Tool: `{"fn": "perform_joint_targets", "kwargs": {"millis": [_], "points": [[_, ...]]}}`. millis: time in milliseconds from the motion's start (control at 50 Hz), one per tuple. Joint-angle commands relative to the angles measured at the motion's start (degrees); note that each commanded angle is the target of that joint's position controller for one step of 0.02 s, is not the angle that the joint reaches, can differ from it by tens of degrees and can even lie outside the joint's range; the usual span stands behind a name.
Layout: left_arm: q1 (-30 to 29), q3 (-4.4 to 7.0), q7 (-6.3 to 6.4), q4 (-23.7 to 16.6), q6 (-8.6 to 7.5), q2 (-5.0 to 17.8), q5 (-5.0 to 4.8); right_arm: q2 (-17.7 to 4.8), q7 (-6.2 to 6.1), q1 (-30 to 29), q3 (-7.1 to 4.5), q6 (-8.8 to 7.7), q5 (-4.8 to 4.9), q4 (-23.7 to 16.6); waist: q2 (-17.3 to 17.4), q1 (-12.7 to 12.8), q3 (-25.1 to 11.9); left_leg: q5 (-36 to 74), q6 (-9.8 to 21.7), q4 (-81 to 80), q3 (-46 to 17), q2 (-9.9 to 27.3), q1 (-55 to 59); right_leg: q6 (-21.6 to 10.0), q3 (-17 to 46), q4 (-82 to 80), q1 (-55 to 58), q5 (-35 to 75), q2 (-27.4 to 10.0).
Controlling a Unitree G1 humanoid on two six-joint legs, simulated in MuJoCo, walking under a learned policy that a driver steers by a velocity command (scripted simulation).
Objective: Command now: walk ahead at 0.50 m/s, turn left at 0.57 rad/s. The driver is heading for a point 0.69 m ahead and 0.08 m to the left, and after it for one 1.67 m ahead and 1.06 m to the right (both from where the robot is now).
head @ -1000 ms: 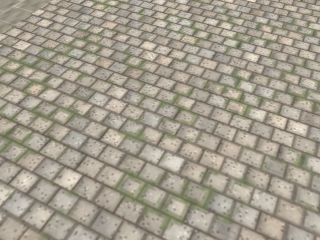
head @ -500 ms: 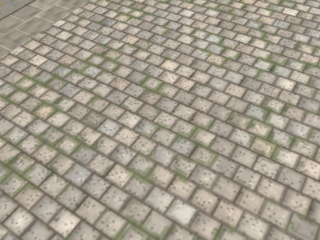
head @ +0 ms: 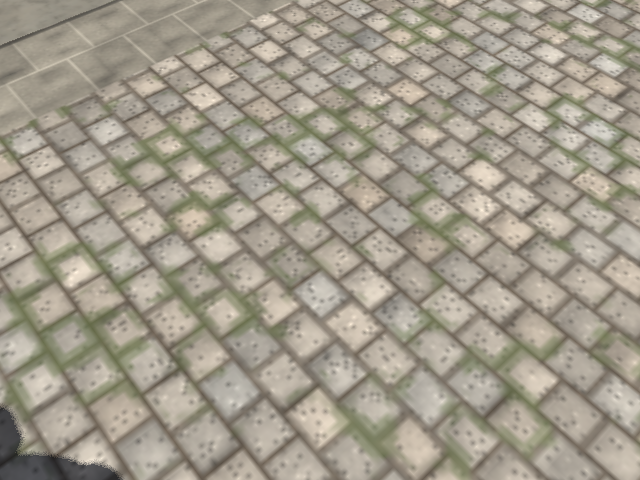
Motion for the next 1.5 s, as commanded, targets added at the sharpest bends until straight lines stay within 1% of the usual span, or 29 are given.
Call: {"fn": "perform_joint_targets", "kwargs": {"millis": [20, 100, 180, 260, 320, 360, 380, 400, 420, 460, 560, 640, 780, 820, 860, 880, 900, 920, 940, 1000, 1100, 1260, 1340, 1360, 1380, 1400, 1420, 1440, 1500], "points": [[-0.19, 2.15, 0.16, -5.49, -0.64, 7.29, 1.17, -4.75, -0.58, 0.67, -0.81, -1.03, -0.28, -4.45, -0.34, 1.46, -6.75, 13.30, 11.71, -17.02, -23.31, 15.80, 15.29, 0.48, 4.20, -4.35, -14.43, 4.98, -4.62], [-5.26, 1.65, 0.68, -8.44, 1.03, 4.70, 2.34, -8.34, -2.06, 3.88, -1.66, -1.19, 0.00, -4.23, 1.22, 0.94, -3.96, 19.73, 11.01, -18.59, -17.44, 12.84, 8.15, 3.79, 1.58, -17.48, -13.98, 12.96, -3.28], [-13.81, 0.82, 0.12, -11.17, 0.77, 2.96, 1.72, -8.39, -2.78, 7.68, -1.70, -0.38, 0.50, -3.82, 4.55, -2.71, -3.18, 13.11, 7.14, -16.67, -15.46, 9.44, 7.22, 3.74, 0.93, -35.29, -10.42, 26.56, 0.66], [-18.10, 1.19, -0.89, -13.63, -0.02, 4.82, 0.88, -8.20, -2.93, 10.55, -1.61, 0.17, 0.83, -3.14, 5.90, -4.32, -3.22, 8.09, 6.05, -12.62, -21.17, 11.73, 12.10, 2.71, 2.39, -42.53, -8.68, 26.56, 2.52], [-15.64, 2.05, -1.44, -13.76, -1.05, 6.89, 0.72, -8.51, -3.41, 9.65, -1.80, 0.70, 0.63, -3.69, 7.91, -2.24, -3.84, 8.95, 5.01, -7.65, -26.16, 13.39, 16.01, 0.66, 2.96, -45.55, -4.62, 19.92, 3.09], [-4.73, 3.44, -0.96, -11.52, -1.65, 9.53, 1.58, -5.96, -3.19, 7.10, -0.87, 0.67, 0.30, -5.21, 7.35, 3.52, -10.16, 14.12, 2.17, 3.93, -23.74, 9.05, 12.46, -3.01, 3.81, -47.66, 12.54, 20.79, 0.41], [5.09, 4.31, -0.42, -10.76, -1.45, 13.12, 2.20, -2.87, -3.00, 7.19, 0.34, 0.42, -0.87, -6.72, 0.15, 7.02, -18.65, 3.20, -0.28, 20.81, -17.90, 4.80, 3.69, -6.70, 14.17, -46.61, 28.51, 19.07, -10.12], [8.59, 5.00, -0.92, -8.62, -0.69, 15.73, 2.53, -0.95, -2.91, 16.26, 1.02, -0.04, 1.28, -7.91, -21.35, 2.33, -24.06, -24.41, -3.36, 36.85, -12.90, -1.18, -16.80, -15.60, 41.27, -52.18, 44.24, 6.70, -21.71], [6.47, 3.69, -1.03, -10.12, -0.34, 9.62, 1.33, -7.30, -3.09, 15.56, 0.01, 0.12, 1.88, -5.92, -13.29, 3.51, -18.68, -21.95, -4.02, 44.26, -14.22, 3.96, -23.39, -13.99, 42.48, -54.18, 40.81, -4.52, -21.61], [1.39, 2.38, -0.70, -10.94, 0.62, 6.02, 1.56, -9.04, -3.02, 6.35, -0.71, 0.80, 0.60, -7.38, -2.51, 3.76, -7.39, -11.97, -4.85, 44.46, -10.69, 7.74, -22.30, -10.12, 25.70, -56.16, 25.67, 4.35, -16.61], [0.95, 2.12, -1.47, -7.78, -0.12, 5.58, 1.52, -3.40, -2.24, 5.18, 0.11, 1.21, 0.50, -8.32, -4.82, 0.41, -2.90, -6.82, -5.03, 33.79, -8.57, 10.66, -16.72, -11.46, 11.06, -62.35, 13.58, 18.84, -10.99], [2.12, 2.78, -1.29, -5.97, 0.23, 8.26, 0.85, -2.41, -1.69, -0.71, 1.11, 0.50, -0.36, -9.84, -3.30, 1.25, -2.75, 2.51, -5.71, 20.25, -6.17, 11.99, -17.70, -11.97, 5.53, -63.84, 15.60, 25.61, -10.82], [7.85, 3.08, -1.10, -2.59, 2.22, 11.19, -0.55, -3.05, -0.06, -11.60, 1.56, -0.65, 0.54, -12.93, -5.08, 4.61, -0.30, 5.89, -4.45, 3.45, -1.62, 9.35, -11.56, -9.53, 2.05, -61.63, 19.42, 24.80, -12.11], [7.40, 3.23, -0.87, -1.92, 2.88, 12.05, -0.93, -4.40, 0.14, -10.14, 1.02, -0.82, 0.32, -12.93, -5.87, 2.55, -0.96, 2.94, -2.64, 0.28, -0.47, 7.95, -7.32, -8.47, 1.85, -58.24, 21.23, 30.24, -13.15], [6.97, 2.53, -0.51, -1.60, 3.26, 10.75, -0.88, -8.31, -0.44, 2.71, -1.26, -0.77, -0.40, -8.83, -4.03, -4.20, -8.68, 4.94, 0.20, -3.26, 1.48, 5.18, 12.50, -5.58, -2.98, -42.54, 17.52, 43.46, -8.93], [6.56, 1.09, -0.31, -3.24, 3.06, 7.64, 0.78, -13.02, -1.25, 13.46, -2.71, -0.51, -1.03, -6.97, 3.14, -8.34, -17.01, 7.14, 4.10, -1.98, -11.38, 16.19, 29.56, -2.77, -5.86, -23.96, 5.59, 29.25, -5.69], [12.33, -0.97, -0.65, -4.56, 1.91, 1.29, 1.03, -17.71, -1.34, 13.84, -3.07, -0.40, -1.71, -7.00, 17.66, -4.00, -22.26, 5.26, 13.23, -8.70, -37.31, 29.43, 43.44, 0.45, -3.04, -5.23, -15.64, -8.68, 4.22], [9.79, 0.48, -0.81, -3.22, 1.22, 7.38, -0.37, -12.24, -1.25, 13.69, -1.83, -0.58, -1.52, -7.22, 10.71, -6.41, -21.35, 8.78, 12.74, -10.75, -38.27, 29.31, 40.38, 0.40, 4.79, 1.60, -20.43, -11.11, 2.40], [6.32, 1.17, -0.78, -4.22, 1.23, 9.34, -1.35, -9.90, -1.18, 9.78, -0.85, -0.88, -1.56, -7.49, 8.50, -5.19, -14.31, 20.53, 10.54, -9.83, -27.49, 27.68, 33.59, 0.19, 4.72, 2.31, -21.69, -7.31, 0.52], [5.98, 1.58, 0.05, -3.27, 3.72, 7.45, -0.03, -4.79, -0.51, 0.66, 0.51, -1.62, -1.50, -7.29, 6.00, 0.76, -8.23, 33.36, 6.22, -12.96, -10.96, 21.14, 16.88, 1.74, 3.79, -5.56, -12.72, 0.50, -3.73], [4.26, 1.49, 0.51, -5.11, 6.40, 4.45, 0.60, -6.75, -2.49, -2.36, -0.26, -2.11, -2.36, -5.13, 5.74, 2.87, -5.83, 38.20, 6.49, -17.10, -0.86, 20.61, 10.87, 3.72, 2.79, -13.73, -10.74, 11.20, -2.39], [-5.54, 1.71, -2.14, -11.61, 7.38, 4.41, 0.91, -9.69, -4.28, -0.78, -1.26, 1.30, -0.87, -2.54, 5.08, -1.08, -5.25, 30.92, 5.17, -13.20, 4.47, 22.43, 18.32, 1.73, -1.76, -30.56, -9.55, 15.04, -1.77], [-4.15, 2.56, -3.11, -13.55, 7.64, 5.12, 0.60, -10.51, -4.62, -2.01, -1.76, 2.73, 0.64, -2.37, 5.41, 0.43, -5.73, 33.32, 2.22, -3.34, 5.01, 22.82, 20.48, -1.64, -5.13, -39.34, -5.10, 11.36, 1.05], [-0.57, 3.34, -2.76, -12.92, 7.39, 6.59, 0.79, -9.95, -4.74, -1.12, -1.69, 2.85, 0.77, -1.93, 3.70, 2.11, -7.69, 34.15, -0.31, 3.72, 7.16, 19.99, 18.63, -3.37, -5.47, -45.21, 2.05, 18.64, 3.06], [4.01, 5.23, -1.57, -12.63, 7.21, 12.36, 1.08, -8.89, -4.60, 1.01, -1.41, 2.50, -0.51, -2.21, -4.21, 3.21, -11.76, 23.24, -4.89, 16.27, 9.45, 14.99, 10.31, -6.95, 3.87, -46.73, 14.25, 43.27, -2.08], [5.19, 6.30, -0.46, -13.56, 7.38, 18.53, 1.92, -4.84, -3.93, 1.57, 0.09, 1.93, -3.41, -4.75, -18.17, 1.08, -14.77, -24.80, -10.02, 35.43, 8.88, 5.08, -11.05, -18.65, 24.60, -44.44, 28.94, 69.05, -16.67], [6.26, 5.14, -0.83, -14.40, 6.97, 15.13, 2.38, -6.25, -3.12, -0.37, 0.10, 1.49, -2.49, -4.78, -12.33, 4.07, -23.60, -30.77, -9.90, 43.79, -4.62, 3.44, -14.43, -23.93, 30.99, -47.26, 31.02, 60.84, -19.80], [2.97, 4.62, -1.08, -15.18, 6.57, 13.14, 1.97, -7.95, -2.76, -3.45, -0.38, 1.67, -0.44, -5.27, -7.50, 3.96, -19.44, -26.99, -9.14, 45.24, -6.51, 5.43, -16.86, -21.45, 25.56, -48.42, 27.56, 54.08, -17.25], [-4.46, 3.57, 0.00, -16.34, 7.35, 9.61, 0.31, -7.95, -4.12, -4.60, -0.78, 3.14, -1.37, -4.94, -2.87, -0.18, -10.88, -16.98, -9.27, 34.77, -6.19, 7.78, -13.63, -14.36, 17.81, -51.57, 13.34, 36.20, -10.12]]}}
